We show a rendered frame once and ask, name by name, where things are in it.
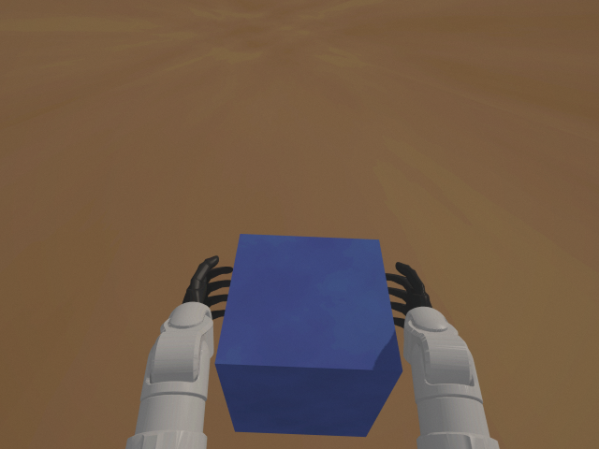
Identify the robot left hand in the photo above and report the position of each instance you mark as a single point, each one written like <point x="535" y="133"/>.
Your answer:
<point x="199" y="287"/>

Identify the carton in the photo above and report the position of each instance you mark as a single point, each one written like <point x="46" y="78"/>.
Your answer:
<point x="308" y="343"/>

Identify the right robot forearm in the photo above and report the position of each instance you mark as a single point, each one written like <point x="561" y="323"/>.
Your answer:
<point x="447" y="393"/>

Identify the robot right hand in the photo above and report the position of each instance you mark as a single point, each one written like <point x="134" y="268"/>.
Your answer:
<point x="414" y="294"/>

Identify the left robot forearm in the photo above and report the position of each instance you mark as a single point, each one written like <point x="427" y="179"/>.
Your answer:
<point x="175" y="386"/>

